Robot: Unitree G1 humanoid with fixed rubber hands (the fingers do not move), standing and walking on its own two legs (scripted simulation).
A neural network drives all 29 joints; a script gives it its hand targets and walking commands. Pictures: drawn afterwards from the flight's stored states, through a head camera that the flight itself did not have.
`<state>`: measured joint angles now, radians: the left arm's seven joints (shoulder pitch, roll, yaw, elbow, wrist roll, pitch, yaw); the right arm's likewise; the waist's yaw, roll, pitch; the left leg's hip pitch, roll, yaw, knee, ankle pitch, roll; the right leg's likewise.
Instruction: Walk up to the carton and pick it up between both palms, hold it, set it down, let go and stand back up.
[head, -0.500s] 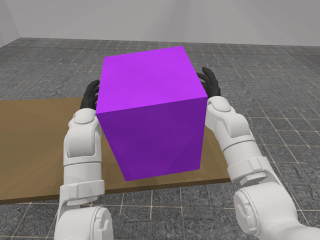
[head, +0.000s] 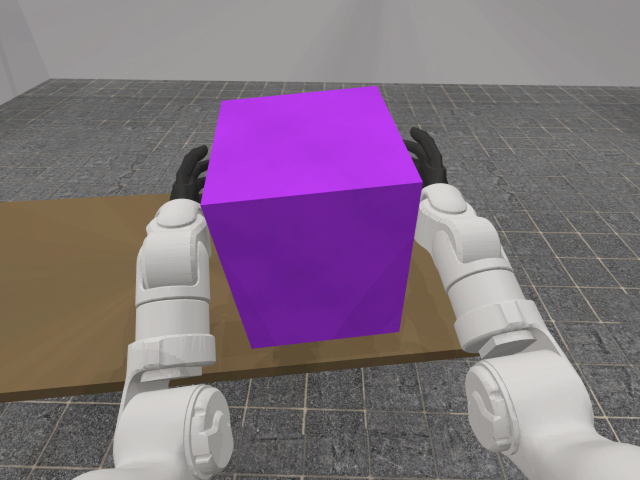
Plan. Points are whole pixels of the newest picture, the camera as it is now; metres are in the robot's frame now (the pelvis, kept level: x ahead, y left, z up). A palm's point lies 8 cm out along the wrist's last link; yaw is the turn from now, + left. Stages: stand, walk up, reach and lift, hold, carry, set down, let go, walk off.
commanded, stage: hold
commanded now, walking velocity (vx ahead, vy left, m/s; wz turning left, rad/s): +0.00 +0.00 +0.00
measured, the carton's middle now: (313, 219) +0.39 +0.00 +0.18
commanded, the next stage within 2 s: none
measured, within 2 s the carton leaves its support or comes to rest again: neither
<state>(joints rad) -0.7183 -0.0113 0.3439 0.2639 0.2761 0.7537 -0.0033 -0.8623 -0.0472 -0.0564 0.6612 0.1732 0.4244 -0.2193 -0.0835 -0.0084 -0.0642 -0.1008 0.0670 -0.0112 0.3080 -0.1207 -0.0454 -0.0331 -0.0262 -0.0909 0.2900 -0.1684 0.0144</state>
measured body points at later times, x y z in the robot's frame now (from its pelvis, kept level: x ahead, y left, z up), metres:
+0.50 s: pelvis +0.01 +0.01 +0.00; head -0.05 +0.03 +0.45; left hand +0.38 +0.17 +0.20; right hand +0.40 -0.12 +0.22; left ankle +0.04 +0.15 -0.75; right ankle +0.00 -0.12 -0.75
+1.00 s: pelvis +0.01 +0.00 +0.00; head -0.06 +0.01 +0.45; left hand +0.39 +0.15 +0.22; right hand +0.40 -0.14 +0.23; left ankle +0.04 +0.15 -0.75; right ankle +0.00 -0.12 -0.75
